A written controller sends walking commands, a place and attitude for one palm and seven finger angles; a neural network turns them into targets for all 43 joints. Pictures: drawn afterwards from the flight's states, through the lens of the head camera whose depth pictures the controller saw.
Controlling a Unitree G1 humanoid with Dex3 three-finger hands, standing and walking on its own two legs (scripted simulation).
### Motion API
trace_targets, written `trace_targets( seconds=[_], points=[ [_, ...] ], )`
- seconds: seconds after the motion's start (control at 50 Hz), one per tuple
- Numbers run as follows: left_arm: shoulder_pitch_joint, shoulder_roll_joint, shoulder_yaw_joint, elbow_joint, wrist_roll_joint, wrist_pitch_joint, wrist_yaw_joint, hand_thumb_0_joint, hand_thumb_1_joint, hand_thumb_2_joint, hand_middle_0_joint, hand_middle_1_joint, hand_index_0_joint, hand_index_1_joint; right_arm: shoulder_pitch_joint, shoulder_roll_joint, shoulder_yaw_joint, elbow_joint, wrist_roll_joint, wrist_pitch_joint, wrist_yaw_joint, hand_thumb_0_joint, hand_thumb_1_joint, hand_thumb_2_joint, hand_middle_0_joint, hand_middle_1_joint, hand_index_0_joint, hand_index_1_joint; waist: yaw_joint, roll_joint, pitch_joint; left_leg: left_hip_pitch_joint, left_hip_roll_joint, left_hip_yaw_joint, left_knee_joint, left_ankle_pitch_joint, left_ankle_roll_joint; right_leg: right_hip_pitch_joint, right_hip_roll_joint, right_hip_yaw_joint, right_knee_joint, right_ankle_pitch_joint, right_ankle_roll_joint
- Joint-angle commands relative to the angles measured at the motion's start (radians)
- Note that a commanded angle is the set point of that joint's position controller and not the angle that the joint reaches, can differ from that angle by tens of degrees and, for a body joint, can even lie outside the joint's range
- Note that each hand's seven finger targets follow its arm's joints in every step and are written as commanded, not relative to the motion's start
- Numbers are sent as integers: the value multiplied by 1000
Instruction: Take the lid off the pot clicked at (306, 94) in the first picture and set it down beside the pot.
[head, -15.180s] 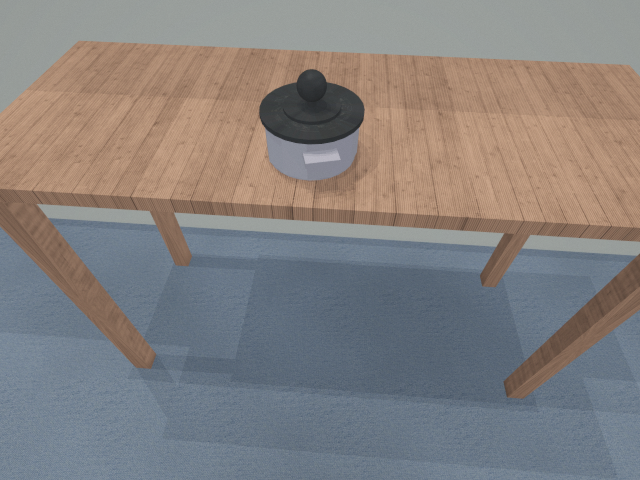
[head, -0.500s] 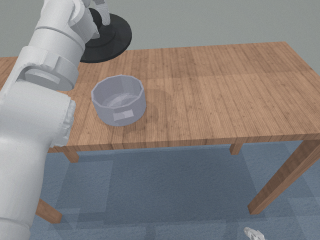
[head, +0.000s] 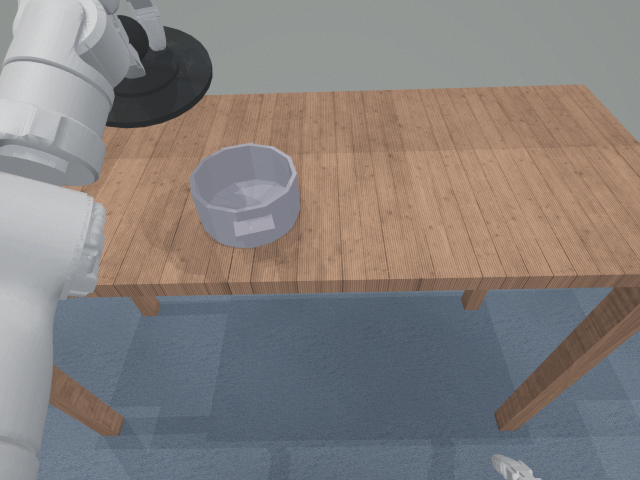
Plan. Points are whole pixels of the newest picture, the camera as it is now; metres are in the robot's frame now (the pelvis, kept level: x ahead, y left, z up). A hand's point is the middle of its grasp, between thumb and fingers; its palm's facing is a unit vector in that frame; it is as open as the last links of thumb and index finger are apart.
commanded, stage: move the lid sideways beside the pot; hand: left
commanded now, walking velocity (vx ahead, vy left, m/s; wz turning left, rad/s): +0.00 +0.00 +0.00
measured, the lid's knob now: (125, 39) +0.50 +0.20 +0.31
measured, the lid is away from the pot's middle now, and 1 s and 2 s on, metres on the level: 0.09 0.21 0.23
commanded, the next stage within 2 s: lower the lid onto the table in 1.40 s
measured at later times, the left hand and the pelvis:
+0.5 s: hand (58, 52) +0.46 +0.25 +0.32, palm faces -0.14 -0.12 -0.98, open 6.9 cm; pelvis -0.01 +0.01 +0.00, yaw +0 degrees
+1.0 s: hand (5, 52) +0.45 +0.30 +0.32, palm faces -0.13 -0.14 -0.98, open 6.9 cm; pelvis +0.00 +0.01 +0.00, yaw +0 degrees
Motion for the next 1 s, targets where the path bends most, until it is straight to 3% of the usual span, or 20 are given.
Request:
trace_targets(
  seconds=[0.0, 0.02, 0.06, 0.12, 0.2, 0.22, 0.28, 0.34, 0.4, 0.42, 0.46, 0.5, 0.52, 0.6, 0.64, 0.66, 0.8, 0.86, 0.92, 0.98],
  points=[
    [-627, 219, 52, -242, 18, -14, 60, 0, 767, 831, -941, -1083, -907, -1068, -66, -141, -37, -125, 7, -35, -5, 0, -900, -900, 200, 300, 200, 300, -10, -13, -397, 312, -13, -32, 31, 403, 23, 5, 41, -5, -39, 356, -48],
    [-702, 263, 86, -318, 36, -25, 66, 0, 767, 831, -941, -1083, -907, -1068, -63, -132, -37, -129, 4, -38, -1, 0, -900, -900, 200, 300, 200, 300, -4, -10, -486, 348, -13, -39, 31, 427, 22, 33, 45, 1, -31, 356, -41],
    [-668, 258, 83, -238, 42, -23, 64, 0, 767, 831, -941, -1083, -907, -1068, -54, -130, -37, -119, 5, -33, -6, 0, -900, -900, 200, 300, 200, 300, -12, -30, -442, 331, -14, -40, 35, 415, 26, 11, 48, -5, -35, 343, -43],
    [-675, 292, 100, -284, 45, -34, 64, 0, 767, 831, -941, -1083, -907, -1068, -55, -132, -38, -127, 4, -33, -4, 0, -900, -900, 200, 300, 200, 300, -5, -17, -490, 345, -14, -40, 42, 450, 23, 32, 46, 1, -29, 364, -40],
    [-627, 235, 53, -238, 22, -34, 59, 0, 767, 831, -941, -1083, -907, -1068, -48, -143, -42, -122, 11, -31, -6, 0, -900, -900, 200, 300, 200, 300, -16, 0, -398, 338, -8, -43, 36, 430, 19, -24, 45, -13, -44, 329, -49],
    [-649, 306, 108, -231, 46, -34, 64, 0, 767, 831, -941, -1083, -907, -1068, -47, -137, -39, -118, 6, -26, -4, 0, -900, -900, 200, 300, 200, 300, -7, -14, -425, 326, -11, -42, 28, 391, 20, -4, 49, -8, -45, 305, -43],
    [-634, 301, 85, -148, 55, -31, 59, 0, 767, 831, -941, -1083, -907, -1068, -49, -140, -34, -113, 11, -10, -14, 0, -900, -900, 200, 300, 200, 300, -18, -65, -352, 258, -17, -28, 2, 257, 25, -8, 47, -13, -55, 260, -44],
    [-637, 359, 114, -137, 67, -43, 67, 0, 767, 831, -941, -1083, -907, -1068, -50, -144, -32, -113, 10, -2, -17, 0, -900, -900, 200, 300, 200, 300, -15, -57, -387, 250, -15, -25, 10, 281, 27, 17, 43, -8, -48, 285, -46],
    [-637, 337, 82, -161, 51, -58, 67, 0, 767, 831, -941, -1083, -907, -1068, -38, -150, -35, -118, 16, -8, -17, 0, -900, -900, 200, 300, 200, 300, -23, -6, -392, 276, -11, -29, 19, 314, 24, 1, 42, -11, -55, 293, -49],
    [-700, 372, 110, -213, 67, -66, 73, 0, 767, 831, -941, -1083, -907, -1068, -32, -144, -37, -116, 13, -11, -15, 0, -900, -900, 200, 300, 200, 300, -18, 4, -452, 310, -10, -35, 17, 327, 22, 9, 46, -5, -52, 278, -43],
    [-681, 403, 133, -190, 75, -73, 74, 0, 767, 831, -941, -1083, -907, -1068, -24, -146, -39, -114, 11, -11, -19, 0, -900, -900, 200, 300, 200, 300, -18, 10, -456, 315, -9, -35, 26, 343, 27, 9, 49, -5, -51, 288, -44],
    [-648, 357, 91, -199, 51, -82, 70, 0, 767, 831, -941, -1083, -907, -1068, -13, -153, -42, -118, 17, -21, -17, 0, -900, -900, 200, 300, 200, 300, -25, 61, -435, 338, -6, -42, 38, 402, 20, -19, 48, -12, -56, 299, -50],
    [-691, 400, 132, -230, 67, -84, 75, 0, 767, 831, -941, -1083, -907, -1068, -7, -146, -44, -110, 13, -21, -14, 0, -900, -900, 200, 300, 200, 300, -18, 59, -474, 356, -4, -43, 38, 412, 20, -8, 53, -6, -55, 293, -44],
    [-554, 357, 96, -133, 53, -74, 57, 0, 767, 831, -941, -1083, -907, -1068, 12, -163, -47, -101, 19, -11, -10, 0, -900, -900, 200, 300, 200, 300, -29, 47, -359, 317, 0, -43, 41, 432, 18, -48, 52, -22, -69, 302, -50],
    [-589, 378, 111, -130, 74, -71, 58, 0, 767, 831, -941, -1083, -907, -1068, -1, -156, -47, -103, 16, -1, -9, 0, -900, -900, 200, 300, 200, 300, -25, 29, -363, 303, -3, -38, 34, 379, 25, -45, 56, -20, -65, 274, -47],
    [-607, 420, 139, -173, 72, -76, 60, 0, 767, 831, -941, -1083, -907, -1068, -3, -159, -45, -106, 18, 2, -8, 0, -900, -900, 200, 300, 200, 300, -20, 20, -385, 301, -2, -42, 25, 373, 23, -24, 56, -21, -64, 274, -45],
    [-640, 399, 109, -265, 52, -98, 66, 0, 767, 831, -941, -1083, -907, -1068, 18, -165, -52, -110, 23, -19, -12, 0, -900, -900, 200, 300, 200, 300, -31, 128, -458, 422, 7, -61, 61, 521, 11, -71, 61, -24, -68, 287, -50],
    [-590, 490, 182, -162, 87, -90, 64, 0, 767, 831, -941, -1083, -907, -1068, 22, -161, -47, -99, 16, 3, -12, 0, -900, -900, 200, 300, 200, 300, -19, 40, -426, 339, -1, -52, 45, 433, 21, -32, 62, -23, -63, 274, -45],
    [-558, 488, 164, -83, 95, -88, 58, 0, 767, 831, -941, -1083, -907, -1068, 14, -162, -41, -100, 17, 22, -15, 0, -900, -900, 200, 300, 200, 300, -23, -23, -368, 253, -4, -27, 27, 340, 24, -3, 52, -21, -66, 273, -41],
    [-595, 476, 137, -96, 93, -88, 58, 0, 767, 831, -941, -1083, -907, -1068, -3, -164, -39, -106, 22, 32, -19, 0, -900, -900, 200, 300, 200, 300, -28, 1, -358, 258, 1, -25, 20, 310, 28, -21, 50, -21, -70, 255, -43]
  ],
)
